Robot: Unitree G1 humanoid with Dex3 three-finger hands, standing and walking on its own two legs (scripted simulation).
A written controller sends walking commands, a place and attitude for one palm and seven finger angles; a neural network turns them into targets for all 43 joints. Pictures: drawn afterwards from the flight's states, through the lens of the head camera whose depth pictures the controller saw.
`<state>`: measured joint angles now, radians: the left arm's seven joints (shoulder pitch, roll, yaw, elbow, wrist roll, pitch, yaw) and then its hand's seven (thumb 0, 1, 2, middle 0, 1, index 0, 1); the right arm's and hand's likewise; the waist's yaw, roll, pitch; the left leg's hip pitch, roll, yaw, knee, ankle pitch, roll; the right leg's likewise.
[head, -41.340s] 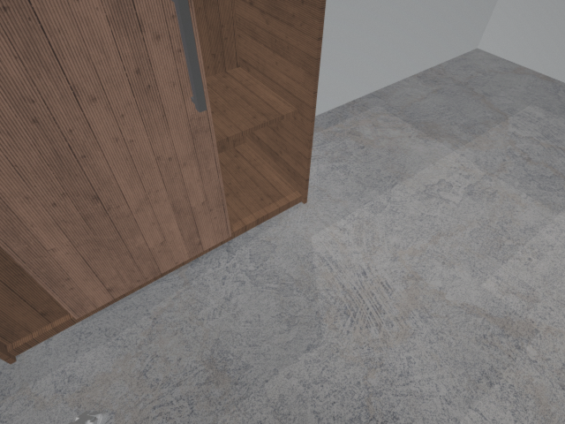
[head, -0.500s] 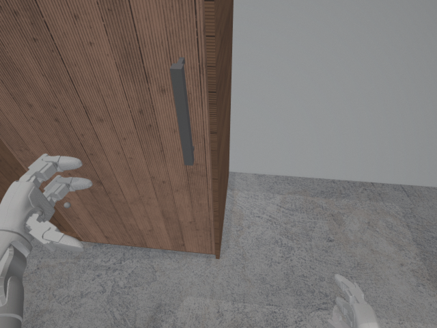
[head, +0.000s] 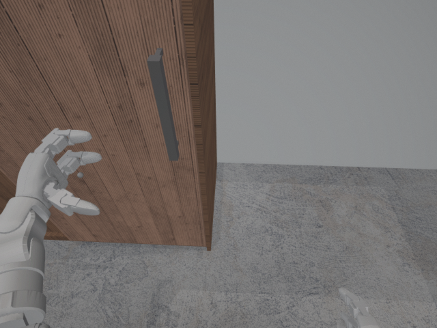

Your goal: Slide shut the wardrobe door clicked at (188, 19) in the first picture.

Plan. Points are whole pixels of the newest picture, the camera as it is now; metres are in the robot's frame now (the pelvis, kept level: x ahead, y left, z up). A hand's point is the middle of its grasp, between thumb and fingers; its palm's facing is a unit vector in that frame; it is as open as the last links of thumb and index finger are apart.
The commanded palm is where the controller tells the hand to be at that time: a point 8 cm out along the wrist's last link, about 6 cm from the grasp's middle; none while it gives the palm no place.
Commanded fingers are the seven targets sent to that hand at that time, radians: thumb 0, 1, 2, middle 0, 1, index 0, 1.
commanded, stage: move the hooked fingers beside the handle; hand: left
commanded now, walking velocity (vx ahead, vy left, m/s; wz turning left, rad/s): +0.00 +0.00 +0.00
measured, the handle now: (167, 110) +0.55 +0.14 +0.10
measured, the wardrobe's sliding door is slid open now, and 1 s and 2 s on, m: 0.00 0.00 0.00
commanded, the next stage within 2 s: feel for the door with the fingertips in 1.92 s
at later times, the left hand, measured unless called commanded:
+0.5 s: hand (107, 148) +0.41 +0.23 +0.12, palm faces +0.00 -1.00 -0.01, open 14.0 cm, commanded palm +0.39 +0.28 +0.11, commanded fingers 0.00 -0.50 0.30 -0.30 -1.20 -0.30 -1.20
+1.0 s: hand (126, 127) +0.48 +0.21 +0.11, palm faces +0.00 -1.00 +0.01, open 14.0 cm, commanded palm +0.46 +0.26 +0.11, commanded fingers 0.00 -0.50 0.30 -0.30 -1.20 -0.30 -1.20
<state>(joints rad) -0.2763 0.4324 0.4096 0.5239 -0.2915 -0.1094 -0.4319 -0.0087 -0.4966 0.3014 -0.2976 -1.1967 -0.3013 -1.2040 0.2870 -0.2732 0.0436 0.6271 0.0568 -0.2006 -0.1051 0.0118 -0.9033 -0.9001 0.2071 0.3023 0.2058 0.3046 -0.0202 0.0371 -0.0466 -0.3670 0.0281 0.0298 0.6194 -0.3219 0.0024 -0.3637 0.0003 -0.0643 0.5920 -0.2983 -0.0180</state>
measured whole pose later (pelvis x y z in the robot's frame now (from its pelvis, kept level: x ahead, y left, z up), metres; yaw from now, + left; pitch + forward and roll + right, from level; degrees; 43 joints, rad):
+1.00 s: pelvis +0.00 +0.02 -0.01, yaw -2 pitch +12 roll -1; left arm -0.81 0.49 0.39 1.10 -0.14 -0.28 -0.29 -0.01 -0.50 0.30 -0.30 -1.20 -0.30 -1.20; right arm 0.39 -0.27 0.03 0.67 0.03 -0.02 -0.05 0.01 -0.91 -0.90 0.21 0.30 0.21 0.30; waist -0.12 0.01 -0.07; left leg -0.56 0.03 0.05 0.71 -0.36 0.02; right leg -0.55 0.00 -0.04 0.65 -0.31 0.00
